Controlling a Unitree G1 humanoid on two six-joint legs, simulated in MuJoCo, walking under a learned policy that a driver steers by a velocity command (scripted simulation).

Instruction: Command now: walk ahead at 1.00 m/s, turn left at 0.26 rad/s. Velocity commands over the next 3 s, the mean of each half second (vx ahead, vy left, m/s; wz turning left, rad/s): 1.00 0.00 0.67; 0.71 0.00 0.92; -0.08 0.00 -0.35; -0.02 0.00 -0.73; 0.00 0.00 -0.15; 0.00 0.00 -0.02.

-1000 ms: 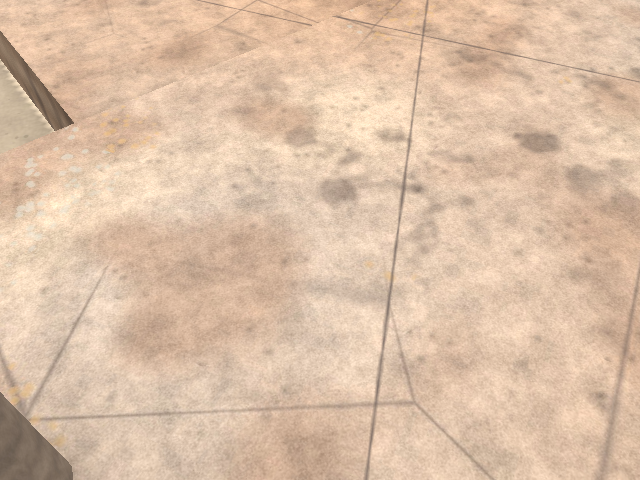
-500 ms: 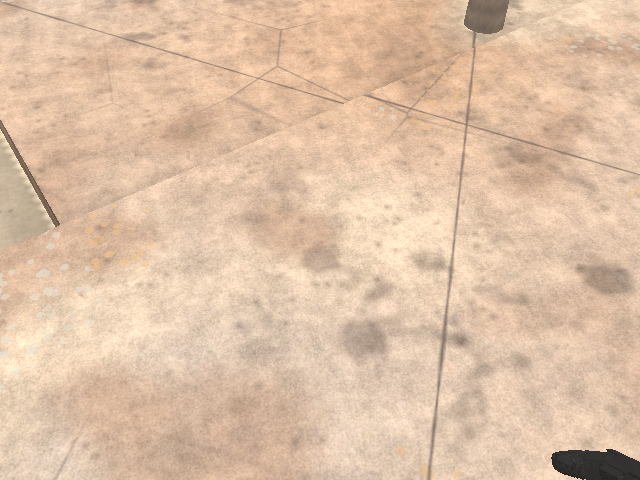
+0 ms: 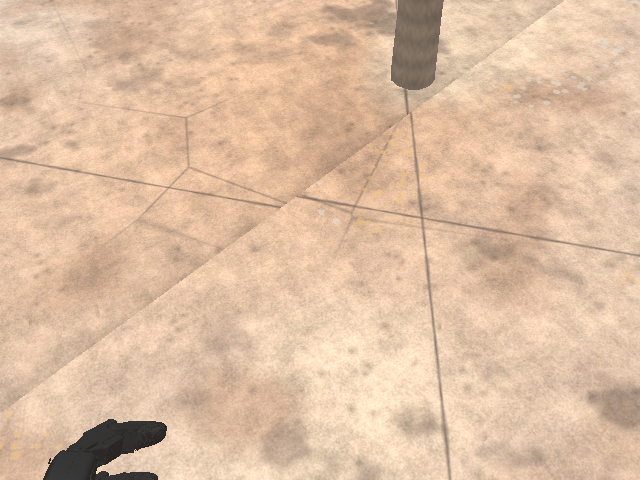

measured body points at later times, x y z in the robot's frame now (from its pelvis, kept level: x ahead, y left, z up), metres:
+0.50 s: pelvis +0.46 +0.00 -0.02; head +0.45 +0.03 +0.43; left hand +0.34 +0.27 -0.16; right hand +0.75 -0.15 -0.07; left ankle +0.63 +0.20 -0.67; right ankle +0.34 -0.16 -0.73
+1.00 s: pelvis +0.84 +0.20 -0.03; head +0.84 +0.23 +0.42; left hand +0.84 +0.56 -0.06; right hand +1.10 +0.03 -0.13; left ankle +0.68 +0.17 -0.73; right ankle +1.05 +0.28 -0.74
